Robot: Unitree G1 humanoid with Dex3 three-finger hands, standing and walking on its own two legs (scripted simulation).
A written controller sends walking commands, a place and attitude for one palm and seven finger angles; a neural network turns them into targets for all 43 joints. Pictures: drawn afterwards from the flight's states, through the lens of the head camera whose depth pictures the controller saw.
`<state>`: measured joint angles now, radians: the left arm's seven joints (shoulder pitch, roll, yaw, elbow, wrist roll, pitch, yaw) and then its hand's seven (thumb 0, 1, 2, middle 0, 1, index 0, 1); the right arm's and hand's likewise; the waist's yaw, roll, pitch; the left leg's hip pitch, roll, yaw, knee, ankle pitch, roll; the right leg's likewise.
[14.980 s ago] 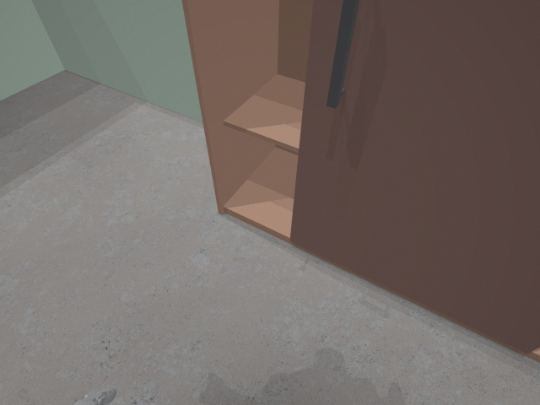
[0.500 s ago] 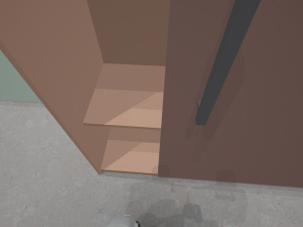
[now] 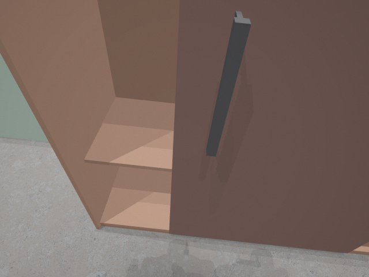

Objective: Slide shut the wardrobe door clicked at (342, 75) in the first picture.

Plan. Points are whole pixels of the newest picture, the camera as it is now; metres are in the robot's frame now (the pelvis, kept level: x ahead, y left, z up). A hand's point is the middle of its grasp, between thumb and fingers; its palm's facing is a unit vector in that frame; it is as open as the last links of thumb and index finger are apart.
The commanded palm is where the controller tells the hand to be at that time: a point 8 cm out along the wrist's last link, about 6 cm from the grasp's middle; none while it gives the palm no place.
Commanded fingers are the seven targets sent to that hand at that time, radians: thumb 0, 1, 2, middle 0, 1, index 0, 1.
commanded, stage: come to a stop and stand still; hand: right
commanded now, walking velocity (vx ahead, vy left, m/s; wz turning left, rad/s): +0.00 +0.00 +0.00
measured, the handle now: (222, 96) +0.44 -0.05 +0.20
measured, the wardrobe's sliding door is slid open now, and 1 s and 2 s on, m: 0.37 0.37 0.37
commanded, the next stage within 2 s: look again from close up in 1.12 s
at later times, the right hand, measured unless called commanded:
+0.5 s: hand out of the picture +0.03 -0.18 -0.15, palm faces -0.02 +0.97 -0.25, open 7.3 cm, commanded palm none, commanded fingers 0.00 -0.90 -0.90 0.20 0.30 0.20 0.30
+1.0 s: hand out of the picture +0.03 -0.15 -0.15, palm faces +0.00 +0.97 -0.22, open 7.3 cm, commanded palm none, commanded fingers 0.00 -0.90 -0.90 0.20 0.30 0.20 0.30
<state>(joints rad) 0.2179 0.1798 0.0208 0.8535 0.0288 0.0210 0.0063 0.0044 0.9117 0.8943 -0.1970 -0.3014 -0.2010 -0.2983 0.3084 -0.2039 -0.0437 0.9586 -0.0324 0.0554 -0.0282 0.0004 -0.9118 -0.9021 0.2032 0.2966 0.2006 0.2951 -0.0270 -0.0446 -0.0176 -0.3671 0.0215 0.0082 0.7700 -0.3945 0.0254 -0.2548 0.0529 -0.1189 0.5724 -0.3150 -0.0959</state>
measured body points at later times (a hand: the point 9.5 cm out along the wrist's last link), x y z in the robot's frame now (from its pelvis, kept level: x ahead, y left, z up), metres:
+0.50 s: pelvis +0.00 +0.00 +0.01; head +0.02 +0.02 +0.46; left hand +0.00 +0.23 -0.15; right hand +0.03 -0.23 -0.13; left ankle +0.01 +0.11 -0.73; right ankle +0.00 -0.06 -0.73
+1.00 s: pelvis +0.02 +0.02 +0.02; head +0.03 +0.04 +0.47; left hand +0.03 +0.24 -0.15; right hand +0.03 -0.20 -0.13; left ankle +0.01 +0.11 -0.73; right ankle +0.00 -0.06 -0.73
